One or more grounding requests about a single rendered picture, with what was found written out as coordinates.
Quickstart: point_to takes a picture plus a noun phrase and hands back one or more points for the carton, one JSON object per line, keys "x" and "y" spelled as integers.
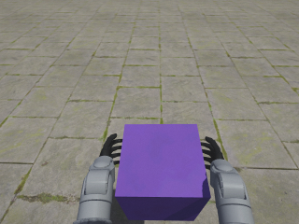
{"x": 162, "y": 172}

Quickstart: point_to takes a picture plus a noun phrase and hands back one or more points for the robot left hand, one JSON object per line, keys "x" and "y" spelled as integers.
{"x": 108, "y": 148}

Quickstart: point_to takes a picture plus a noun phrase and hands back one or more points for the left robot forearm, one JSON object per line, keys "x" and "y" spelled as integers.
{"x": 97, "y": 193}

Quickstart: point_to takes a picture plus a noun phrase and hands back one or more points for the robot right hand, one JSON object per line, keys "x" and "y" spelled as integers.
{"x": 214, "y": 152}

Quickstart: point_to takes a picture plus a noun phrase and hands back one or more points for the right robot forearm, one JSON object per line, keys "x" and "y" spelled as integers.
{"x": 231, "y": 195}

